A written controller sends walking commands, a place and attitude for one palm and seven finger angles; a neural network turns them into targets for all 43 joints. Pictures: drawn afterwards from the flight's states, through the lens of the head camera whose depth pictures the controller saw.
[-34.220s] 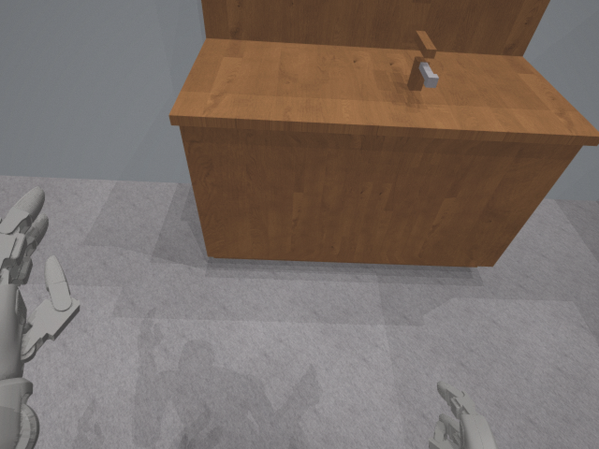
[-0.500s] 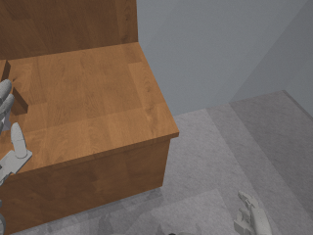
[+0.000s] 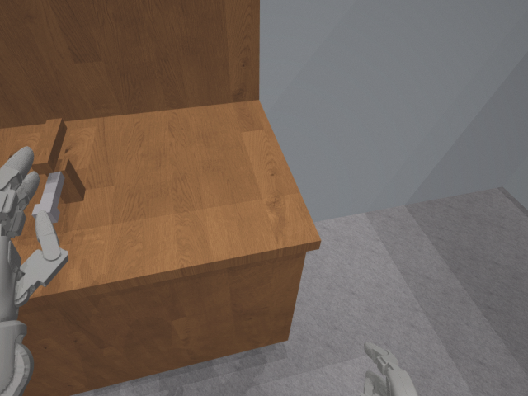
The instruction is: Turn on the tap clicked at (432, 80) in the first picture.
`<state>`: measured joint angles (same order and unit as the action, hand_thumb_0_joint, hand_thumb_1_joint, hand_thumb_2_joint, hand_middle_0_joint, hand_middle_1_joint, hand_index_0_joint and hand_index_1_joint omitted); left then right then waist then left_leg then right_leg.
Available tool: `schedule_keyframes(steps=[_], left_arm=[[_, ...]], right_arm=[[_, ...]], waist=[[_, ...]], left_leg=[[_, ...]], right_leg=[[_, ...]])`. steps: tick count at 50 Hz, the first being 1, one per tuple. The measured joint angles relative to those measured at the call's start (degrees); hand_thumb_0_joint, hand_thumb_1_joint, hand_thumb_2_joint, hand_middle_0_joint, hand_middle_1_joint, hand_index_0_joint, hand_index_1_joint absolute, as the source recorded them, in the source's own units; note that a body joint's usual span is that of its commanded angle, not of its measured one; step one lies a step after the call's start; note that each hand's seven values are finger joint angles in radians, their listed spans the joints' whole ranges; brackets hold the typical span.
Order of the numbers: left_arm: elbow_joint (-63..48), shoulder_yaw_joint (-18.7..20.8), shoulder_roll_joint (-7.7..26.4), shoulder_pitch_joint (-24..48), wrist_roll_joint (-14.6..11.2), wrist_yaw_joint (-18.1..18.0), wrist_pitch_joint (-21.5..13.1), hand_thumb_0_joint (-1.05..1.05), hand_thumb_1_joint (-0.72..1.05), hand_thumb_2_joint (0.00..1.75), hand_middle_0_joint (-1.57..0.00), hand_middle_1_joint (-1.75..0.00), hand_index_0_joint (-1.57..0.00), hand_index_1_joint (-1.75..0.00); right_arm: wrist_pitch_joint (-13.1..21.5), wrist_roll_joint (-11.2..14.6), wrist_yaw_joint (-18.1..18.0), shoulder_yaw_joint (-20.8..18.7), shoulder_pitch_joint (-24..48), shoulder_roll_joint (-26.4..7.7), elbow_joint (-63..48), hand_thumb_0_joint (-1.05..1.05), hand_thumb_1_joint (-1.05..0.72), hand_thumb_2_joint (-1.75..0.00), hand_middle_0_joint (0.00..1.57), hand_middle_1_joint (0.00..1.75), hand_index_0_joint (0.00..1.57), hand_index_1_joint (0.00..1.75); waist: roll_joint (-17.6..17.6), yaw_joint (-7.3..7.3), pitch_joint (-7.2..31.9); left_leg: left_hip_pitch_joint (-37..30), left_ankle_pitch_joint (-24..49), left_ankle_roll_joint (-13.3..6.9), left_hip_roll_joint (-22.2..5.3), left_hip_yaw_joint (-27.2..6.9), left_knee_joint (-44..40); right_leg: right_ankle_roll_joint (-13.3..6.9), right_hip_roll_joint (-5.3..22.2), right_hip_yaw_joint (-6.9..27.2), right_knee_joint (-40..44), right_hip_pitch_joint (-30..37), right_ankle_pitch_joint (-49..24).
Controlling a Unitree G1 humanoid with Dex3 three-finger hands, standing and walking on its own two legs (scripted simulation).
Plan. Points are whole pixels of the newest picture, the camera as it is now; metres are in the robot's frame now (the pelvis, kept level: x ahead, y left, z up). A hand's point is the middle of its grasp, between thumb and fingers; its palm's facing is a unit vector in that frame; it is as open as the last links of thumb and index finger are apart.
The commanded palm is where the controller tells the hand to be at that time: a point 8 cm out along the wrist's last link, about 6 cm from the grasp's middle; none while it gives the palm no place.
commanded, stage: come to a stop and stand still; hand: left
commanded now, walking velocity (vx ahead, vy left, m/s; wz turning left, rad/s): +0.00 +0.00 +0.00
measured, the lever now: (46, 213) +0.36 +0.42 +0.05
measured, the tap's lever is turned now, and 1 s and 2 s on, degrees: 0 0 0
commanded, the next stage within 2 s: look again from close up in 0.48 s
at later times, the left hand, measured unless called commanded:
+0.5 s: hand (53, 242) +0.23 +0.27 +0.17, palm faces +0.43 -0.83 -0.35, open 7.4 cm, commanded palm +0.18 +0.30 +0.18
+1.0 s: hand (36, 253) +0.23 +0.31 +0.14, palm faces +0.38 -0.82 -0.42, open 7.4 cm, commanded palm +0.17 +0.32 +0.18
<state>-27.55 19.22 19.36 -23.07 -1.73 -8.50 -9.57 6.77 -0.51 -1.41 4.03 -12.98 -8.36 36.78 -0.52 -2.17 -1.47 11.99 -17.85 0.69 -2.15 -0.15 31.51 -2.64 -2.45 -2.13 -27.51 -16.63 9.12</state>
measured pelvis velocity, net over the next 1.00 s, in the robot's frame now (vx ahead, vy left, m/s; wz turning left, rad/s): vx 0.02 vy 0.03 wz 0.04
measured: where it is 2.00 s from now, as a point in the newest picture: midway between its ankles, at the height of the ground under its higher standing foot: outside the picture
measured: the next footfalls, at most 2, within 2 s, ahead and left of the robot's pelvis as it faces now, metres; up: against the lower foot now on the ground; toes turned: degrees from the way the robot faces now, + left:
none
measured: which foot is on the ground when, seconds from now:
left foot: down 0.00-1.00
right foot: down 0.00-1.00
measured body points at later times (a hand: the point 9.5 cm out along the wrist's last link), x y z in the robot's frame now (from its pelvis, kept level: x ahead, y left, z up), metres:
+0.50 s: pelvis +0.02 +0.02 +0.01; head +0.02 +0.03 +0.46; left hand +0.20 +0.31 +0.19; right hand +0.20 -0.20 -0.07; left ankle +0.00 +0.13 -0.73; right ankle +0.07 -0.09 -0.73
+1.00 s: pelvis +0.02 +0.03 +0.00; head +0.08 +0.06 +0.45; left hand +0.21 +0.35 +0.16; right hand +0.18 -0.21 -0.08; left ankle +0.00 +0.13 -0.73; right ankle +0.07 -0.09 -0.73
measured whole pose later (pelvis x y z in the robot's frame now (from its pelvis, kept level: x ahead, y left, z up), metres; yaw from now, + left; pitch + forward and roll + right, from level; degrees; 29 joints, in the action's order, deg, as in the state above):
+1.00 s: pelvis +0.02 +0.03 +0.00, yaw +2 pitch +2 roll -1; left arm -22.3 21.1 27.2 -24.8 -5.5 -6.3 -17.7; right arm 12.6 0.4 2.0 1.0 -15.5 -15.5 36.9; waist 3.0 -3.0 -5.3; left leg 14.5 -18.5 -1.5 1.8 -1.5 31.3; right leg 0.3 0.8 -1.7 -29.2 -19.2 11.7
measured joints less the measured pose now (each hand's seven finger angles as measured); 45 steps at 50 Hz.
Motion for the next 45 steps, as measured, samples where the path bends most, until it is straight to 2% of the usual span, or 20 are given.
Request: schedule_keyframes(steps=[7,13,20,29,31,33,36,38,40,43,45], left_arm=[[0.87,0.36,0.29,-2.47,-0.94,0.1,1.63,0.01,0.89,0.9,-0.21,-0.3,-0.2,-0.3],[-1.73,-0.1,1.29,-4.71,-1.19,-0.43,2.11,0.02,0.89,0.9,-0.21,-0.3,-0.21,-0.3],[-3.07,0.54,2.25,-4.83,-1.39,-0.89,0.45,0.02,0.89,0.9,-0.22,-0.3,-0.21,-0.3],[1.77,-0.79,-0.38,-2.56,-1.19,-0.63,1.61,0.01,0.89,0.9,-0.21,-0.3,-0.2,-0.3],[4.59,-1.34,4.3,4.49,-0.2,1.06,-0.04,0.02,0.89,0.9,-0.22,-0.3,-0.21,-0.3],[8.22,1.81,8.4,11.51,0.54,1.51,-2.4,0.02,0.88,0.9,-0.22,-0.3,-0.21,-0.3],[11.36,7.29,11.23,15.22,-0.99,0.98,-4.52,0.02,0.89,0.9,-0.22,-0.3,-0.21,-0.3],[10.53,8.08,10.53,12.7,-2.76,0.69,-5.79,0.01,0.89,0.9,-0.21,-0.3,-0.2,-0.3],[8.28,6.25,8.4,7.49,-4.01,0.85,-7.33,0.01,0.89,0.9,-0.21,-0.3,-0.2,-0.3],[5.61,1.59,5.45,-0.32,-4.18,1.88,-8.43,0.01,0.9,0.9,-0.21,-0.3,-0.2,-0.3],[4.92,0.03,5.25,-3.28,-3.77,2.52,-8.6,0.01,0.89,0.9,-0.21,-0.3,-0.2,-0.3]], right_arm=[[-1.49,0.48,-0.7,-2.31,1.04,-3.88,-0.58,0.01,-0.9,-0.9,0.21,0.3,0.2,0.3],[-1.4,0.83,-1.76,-3.52,0.91,-4.93,-1.82,0.01,-0.9,-0.9,0.2,0.3,0.2,0.3],[-1.13,0.76,-1.99,-3.05,1.74,-3.81,-2.47,0.01,-0.9,-0.9,0.2,0.3,0.2,0.3],[-1.6,0.65,-1.76,-1.24,1.7,-1.89,-2.15,0.01,-0.9,-0.9,0.2,0.3,0.2,0.3],[-1.17,2.61,-3.58,0.69,-0.69,-2.5,-5.21,0.01,-0.9,-0.9,0.2,0.3,0.2,0.3],[0.35,2.2,-2.53,1.68,-0.5,-1.91,-4.32,0.01,-0.9,-0.9,0.2,0.3,0.2,0.3],[1.53,0.93,0.48,1.96,0.72,-1.9,-2.66,0.01,-0.9,-0.9,0.2,0.3,0.2,0.3],[2.73,0.87,2.35,1.06,0.11,-2.76,-2.74,0.01,-0.9,-0.9,0.21,0.3,0.2,0.3],[4.14,1.16,3.84,-0.22,-0.89,-4.13,-2.8,0.01,-0.9,-0.9,0.21,0.3,0.2,0.3],[5.37,1.43,4.56,-2.01,-2.14,-5.88,-2.15,0.01,-0.9,-0.9,0.21,0.3,0.2,0.3],[5.68,1.27,4.28,-2.65,-2.58,-6.47,-1.28,0.01,-0.9,-0.9,0.21,0.3,0.2,0.3]], waist=[[0.34,1.37,-0.42],[1.93,2.08,-0.98],[1.84,1.52,-0.04],[0.75,0.22,0.89],[0.84,-0.93,-0.46],[1.93,-1.65,-1.64],[2.15,-1.16,-2.0],[1.41,-0.35,-1.4],[0.49,0.16,-1.05],[0.01,0.5,-1.21],[0.76,0.34,-1.74]], left_leg=[[-1.11,1.48,0.38,0.42,-0.06,-3.73],[-2.92,1.64,-0.08,1.12,0.11,-5.47],[-3.51,1.25,-0.45,1.46,0.35,-5.48],[-3.51,2.17,-1.06,2.01,0.49,-6.6],[-1.62,1.76,-1.25,2.29,-0.99,-4.26],[-0.45,1.32,-1.06,2.65,-1.33,-2.77],[1.09,0.62,-0.81,2.22,-0.58,-1.34],[1.92,0.33,-0.98,2.16,-0.2,-1.11],[2.19,0.03,-1.35,2.32,0.18,-1.11],[2.05,-0.32,-1.84,2.83,0.36,-1.27],[2.11,-0.5,-2.01,3.16,0.08,-1.11]], right_leg=[[0.58,-0.03,0.74,3.7,0.97,-1.4],[1.17,0.66,0.96,3.93,2.14,-0.74],[1.64,0.97,1.23,3.92,2.68,-0.41],[2.2,1.5,1.43,5.53,2.97,-1.56],[3.2,1.65,0.6,2.65,1.53,1.01],[2.53,1.95,0.35,0.8,0.21,1.38],[1.51,1.43,1.01,-0.01,-1.5,-0.02],[1.6,1.33,1.39,-0.13,-2.36,0.49],[1.99,1.45,1.79,-0.09,-2.7,0.81],[2.61,1.95,2.03,-0.39,-2.74,1.39],[2.83,2.31,1.78,-0.84,-2.79,1.88]])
